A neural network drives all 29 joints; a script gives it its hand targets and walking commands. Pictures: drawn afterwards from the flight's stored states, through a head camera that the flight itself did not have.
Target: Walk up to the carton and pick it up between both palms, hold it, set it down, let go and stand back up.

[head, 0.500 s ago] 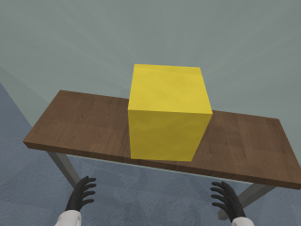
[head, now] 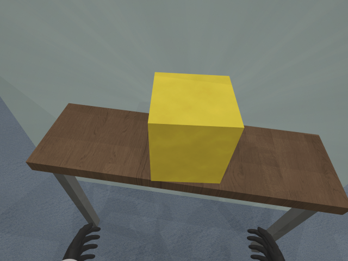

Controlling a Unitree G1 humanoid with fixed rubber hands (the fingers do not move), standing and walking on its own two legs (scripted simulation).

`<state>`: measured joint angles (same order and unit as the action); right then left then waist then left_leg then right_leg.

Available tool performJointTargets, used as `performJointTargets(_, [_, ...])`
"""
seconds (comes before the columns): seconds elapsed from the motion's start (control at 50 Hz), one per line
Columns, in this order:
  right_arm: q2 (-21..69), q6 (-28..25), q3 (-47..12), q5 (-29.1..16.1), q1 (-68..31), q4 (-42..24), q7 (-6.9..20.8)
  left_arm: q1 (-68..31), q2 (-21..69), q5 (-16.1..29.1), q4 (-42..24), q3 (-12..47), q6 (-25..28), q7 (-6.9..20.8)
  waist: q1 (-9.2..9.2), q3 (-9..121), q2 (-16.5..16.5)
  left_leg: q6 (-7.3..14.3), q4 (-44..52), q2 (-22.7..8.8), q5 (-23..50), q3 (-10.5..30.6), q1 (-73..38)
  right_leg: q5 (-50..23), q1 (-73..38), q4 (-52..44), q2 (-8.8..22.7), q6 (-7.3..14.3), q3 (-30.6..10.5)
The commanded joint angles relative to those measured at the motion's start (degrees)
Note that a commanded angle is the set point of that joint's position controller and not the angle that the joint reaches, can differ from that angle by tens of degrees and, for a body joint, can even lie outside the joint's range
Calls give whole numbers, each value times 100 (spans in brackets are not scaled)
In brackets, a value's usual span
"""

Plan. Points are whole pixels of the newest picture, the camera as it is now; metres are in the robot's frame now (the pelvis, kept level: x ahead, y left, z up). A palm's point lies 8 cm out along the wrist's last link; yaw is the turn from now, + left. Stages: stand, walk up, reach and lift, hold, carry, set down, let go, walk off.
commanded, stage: let go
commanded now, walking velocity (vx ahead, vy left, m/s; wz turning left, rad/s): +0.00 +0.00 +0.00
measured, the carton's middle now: (188, 130) +0.46 -0.03 +0.02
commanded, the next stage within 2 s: stand in 0.40 s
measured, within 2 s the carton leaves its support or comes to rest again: neither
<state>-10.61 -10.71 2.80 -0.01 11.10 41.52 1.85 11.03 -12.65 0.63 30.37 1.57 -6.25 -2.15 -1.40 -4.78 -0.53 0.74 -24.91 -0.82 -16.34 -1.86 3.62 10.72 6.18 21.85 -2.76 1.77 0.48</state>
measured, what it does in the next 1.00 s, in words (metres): stands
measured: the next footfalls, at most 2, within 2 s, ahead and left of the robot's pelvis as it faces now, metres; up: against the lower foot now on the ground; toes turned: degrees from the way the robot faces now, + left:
none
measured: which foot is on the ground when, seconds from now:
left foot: down 0.00-1.00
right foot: down 0.00-1.00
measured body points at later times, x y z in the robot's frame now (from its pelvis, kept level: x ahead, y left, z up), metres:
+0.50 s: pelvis +0.00 +0.01 -0.01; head +0.00 +0.02 +0.44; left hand +0.16 +0.25 -0.10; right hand +0.14 -0.22 -0.11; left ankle -0.02 +0.11 -0.74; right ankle +0.02 -0.10 -0.74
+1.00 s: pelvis +0.01 +0.04 +0.00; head -0.01 +0.04 +0.45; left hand +0.05 +0.27 -0.16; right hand +0.05 -0.20 -0.14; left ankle -0.02 +0.11 -0.74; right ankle +0.02 -0.10 -0.74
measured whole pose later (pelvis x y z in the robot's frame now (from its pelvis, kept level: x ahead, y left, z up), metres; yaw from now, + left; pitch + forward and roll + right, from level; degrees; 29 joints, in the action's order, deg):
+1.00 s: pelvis +0.01 +0.04 +0.00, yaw -1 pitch -1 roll -1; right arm -9.8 -1.0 1.5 1.3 21.3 49.7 -1.3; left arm 18.8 -10.1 -1.6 54.5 -1.2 0.3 -0.9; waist -0.4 2.3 0.0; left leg 4.1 -27.2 1.9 -18.0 -3.7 8.9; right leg 12.7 12.4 25.5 0.0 -1.5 -1.1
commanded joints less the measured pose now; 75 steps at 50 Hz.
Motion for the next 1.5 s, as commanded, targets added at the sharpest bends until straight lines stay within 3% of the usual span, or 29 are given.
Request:
performJointTargets(0.0, [-654,-125,210,57,-363,-615,14,-506,-530,1,-807,-168,90,-50,24,375,200,-174,572,-110,990,-161,758,-496,-348,-351,279,76,-138])
performJointTargets(0.38, [-648,-165,265,67,-264,-676,96,-407,-423,-41,-912,-182,-43,-70,90,500,179,-234,415,-101,1132,-74,843,-714,-379,-141,188,80,-34])
performJointTargets(0.4, [-663,563,105,268,174,-336,-67,317,-837,-488,-223,-487,408,92,36,691,-139,121,57,-660,1790,490,972,-1179,126,237,728,-3,-427])
performJointTargets(0.42, [-826,885,232,289,409,-436,-148,331,-784,-463,-148,-480,598,164,135,861,35,151,-37,-666,1421,492,826,-1006,196,294,733,9,-480])
performJointTargets(0.44, [-888,1027,263,249,405,-467,-161,259,-709,-419,-81,-446,703,231,121,830,176,156,-106,-634,1372,474,862,-1210,277,317,722,-21,-553])
performJointTargets(0.46, [-871,1075,233,231,444,-465,-151,90,-604,-357,-53,-424,763,268,147,781,50,158,-46,-577,1092,458,999,-1110,439,345,706,-15,-561])
performJointTargets(0.52, [-783,1056,196,231,477,-424,-141,75,-478,-275,201,-393,784,270,155,688,37,218,-78,-502,780,509,981,-932,787,346,666,21,-550])
performJointTargets(0.62, [-689,976,138,180,633,-344,-171,304,-513,-262,629,-426,815,218,139,578,247,309,58,-519,1061,590,970,-760,923,347,635,19,-557])
performJointTargets(0.66, [-771,943,125,219,568,-325,-190,342,-507,-243,765,-435,809,217,67,670,60,355,134,-566,1002,679,1040,-731,784,373,609,-30,-496])
performJointTargets(0.72, [-684,938,117,163,839,-155,-242,438,-505,-257,1056,-441,796,189,105,416,281,331,265,-542,980,649,1056,-629,851,260,620,-29,-534])
performJointTargets(0.76, [-671,934,87,173,873,-46,-292,690,-396,-216,1283,-426,789,163,49,359,179,354,354,-558,768,698,994,-537,905,197,630,-50,-551])
performJointTargets(0.8, [-691,934,96,169,1056,101,-318,686,-376,-227,1448,-430,780,150,123,265,144,373,408,-573,825,709,1041,-627,859,157,617,-70,-554])
performJointTargets(0.88, [-662,903,80,138,1157,316,-323,765,-368,-232,1824,-425,745,122,112,214,271,403,674,-581,691,735,1047,-588,748,114,606,-113,-532])
performJointTargets(0.9, [-613,888,66,141,1122,382,-319,883,-394,-226,1958,-440,726,112,68,153,138,415,687,-566,613,766,1054,-555,728,23,614,-130,-520])
performJointTargets(0.92, [-617,886,54,139,1328,502,-348,964,-287,-229,2087,-395,744,115,120,146,-28,420,729,-552,685,762,976,-537,739,4,652,-112,-565])
performJointTargets(1.0, [-480,868,-5,114,1360,787,-380,927,-150,-204,2377,-352,725,77,120,112,234,399,734,-568,1184,663,793,-598,741,-77,660,-159,-554])
performJointTargets(1.06, [-443,861,-11,128,1467,1009,-377,991,-145,-214,2663,-348,721,68,163,-5,-76,411,822,-578,1060,741,779,-519,666,-105,664,-165,-539])
performJointTargets(1.08, [-499,852,-8,127,1347,1027,-378,954,-156,-210,2700,-354,704,66,134,-3,120,423,819,-542,1099,685,761,-585,733,-130,639,-173,-551])
performJointTargets(1.12, [-367,839,-51,124,1450,1168,-415,1019,-171,-176,2839,-357,686,38,119,-34,194,424,885,-591,1375,770,843,-616,557,-76,687,-172,-506])
performJointTargets(1.2, [-259,850,-100,115,1500,1410,-399,1124,-69,-181,3192,-299,641,10,146,-146,70,410,936,-557,1332,743,702,-543,626,-70,674,-218,-485])
performJointTargets(1.24, [-276,848,-100,113,1543,1545,-394,1038,-26,-183,3230,-288,623,-9,153,-135,207,402,934,-521,1336,701,733,-609,532,-57,696,-222,-471])
performJointTargets(1.26, [-317,841,-94,110,1561,1588,-419,1068,73,-173,3318,-264,609,-19,159,-172,-34,385,947,-555,1490,777,677,-584,540,-43,690,-259,-402])
performJointTargets(1.28, [-218,837,-128,101,1600,1632,-430,1106,15,-147,3354,-280,611,-12,136,-75,129,424,944,-552,1574,713,572,-547,583,-36,687,-248,-421])
performJointTargets(1.3, [-301,848,-103,94,1586,1694,-420,1111,146,-171,3449,-240,613,-35,139,-194,21,400,923,-520,1657,702,602,-578,584,-15,695,-274,-411])
performJointTargets(1.42, [-77,882,-175,84,1822,2016,-493,1111,144,-132,3631,-241,542,-71,206,-283,327,209,922,-667,2655,748,473,-406,617,140,680,-331,-242])
performJointTargets(1.48, [-69,919,-189,93,1833,2104,-499,1117,295,-131,3726,-185,521,-100,230,-265,248,212,947,-614,2469,698,475,-384,516,164,683,-336,-238])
